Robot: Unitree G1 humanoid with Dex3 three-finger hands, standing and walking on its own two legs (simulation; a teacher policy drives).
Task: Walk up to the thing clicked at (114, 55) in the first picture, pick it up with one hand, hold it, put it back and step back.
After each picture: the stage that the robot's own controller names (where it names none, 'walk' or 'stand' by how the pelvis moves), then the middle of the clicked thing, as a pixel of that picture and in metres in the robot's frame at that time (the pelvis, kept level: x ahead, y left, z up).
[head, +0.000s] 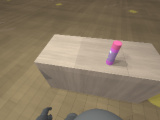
stand; (112, 54) +0.61 -0.18 +0.00
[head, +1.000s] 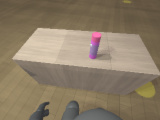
walk; (94, 47) +0.59 +0.01 +0.03
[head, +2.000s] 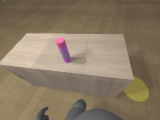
walk; (64, 51) +0.52 +0.27 +0.02
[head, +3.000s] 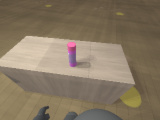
stand; (72, 55) +0.54 +0.18 +0.01
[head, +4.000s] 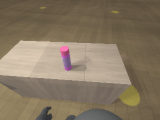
stand; (66, 59) +0.50 +0.22 +0.00
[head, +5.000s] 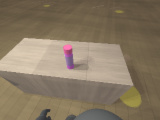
stand; (69, 58) +0.51 +0.21 -0.01
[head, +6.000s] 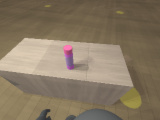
stand; (69, 58) +0.51 +0.21 -0.01
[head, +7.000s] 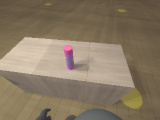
stand; (69, 58) +0.50 +0.20 -0.01
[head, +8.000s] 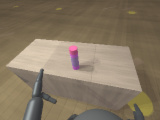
rise first; (74, 58) +0.51 +0.19 +0.00
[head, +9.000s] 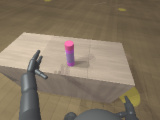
go down; (70, 55) +0.53 +0.17 +0.01
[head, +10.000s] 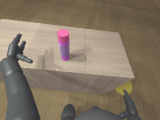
go down; (64, 47) +0.52 +0.17 +0.06
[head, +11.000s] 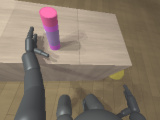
close in; (52, 33) +0.53 +0.19 +0.10
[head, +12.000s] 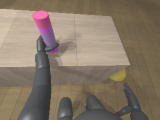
close; (48, 35) +0.54 +0.20 +0.10
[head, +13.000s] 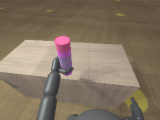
lift; (65, 58) +0.34 +0.16 +0.20
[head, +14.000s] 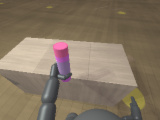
hold; (63, 64) +0.32 +0.17 +0.16
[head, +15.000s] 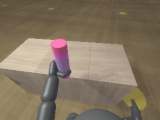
hold; (62, 62) +0.31 +0.17 +0.19
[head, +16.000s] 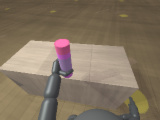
hold; (65, 61) +0.32 +0.16 +0.19
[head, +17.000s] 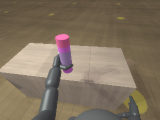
crouch; (65, 56) +0.37 +0.17 +0.20
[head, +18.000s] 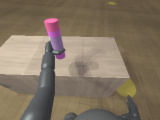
crouch; (56, 41) +0.48 +0.20 +0.19
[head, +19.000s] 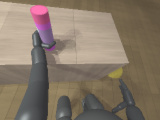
lower; (46, 32) +0.54 +0.20 +0.10
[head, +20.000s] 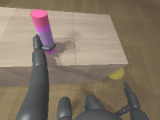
lower; (46, 35) +0.54 +0.21 +0.10
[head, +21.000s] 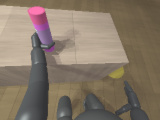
lower; (44, 33) +0.54 +0.21 +0.10
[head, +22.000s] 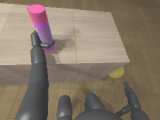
lower; (44, 32) +0.55 +0.21 +0.11
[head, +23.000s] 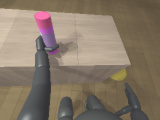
loosen; (48, 37) +0.53 +0.20 +0.10
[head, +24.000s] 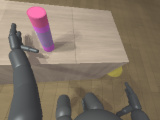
rise; (44, 34) +0.52 +0.21 +0.10
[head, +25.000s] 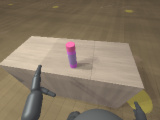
sink last; (72, 56) +0.50 +0.19 +0.04
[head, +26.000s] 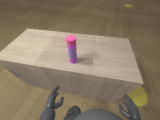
stand; (72, 51) +0.52 +0.19 +0.05
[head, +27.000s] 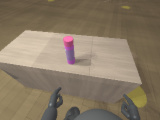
stand; (69, 51) +0.51 +0.19 +0.06
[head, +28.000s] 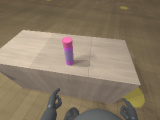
stand; (68, 52) +0.50 +0.19 +0.06
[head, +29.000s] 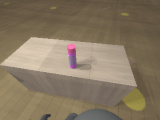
stand; (72, 57) +0.53 +0.19 +0.00
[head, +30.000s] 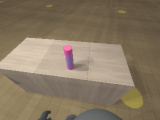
stand; (69, 58) +0.51 +0.21 -0.01
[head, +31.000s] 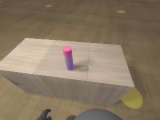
stand; (68, 59) +0.50 +0.21 -0.01
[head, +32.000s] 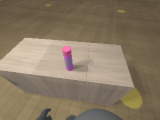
walk; (68, 59) +0.49 +0.21 -0.01
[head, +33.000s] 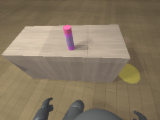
walk; (69, 39) +0.68 +0.24 +0.01
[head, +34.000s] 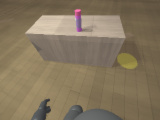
walk; (78, 21) +1.05 +0.20 +0.01
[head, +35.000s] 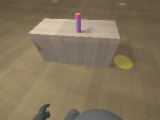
stand; (78, 23) +1.14 +0.22 +0.02
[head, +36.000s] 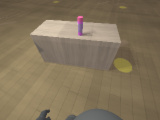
stand; (80, 26) +1.12 +0.19 -0.01
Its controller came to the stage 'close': yes
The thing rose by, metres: 0.22
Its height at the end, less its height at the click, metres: +0.00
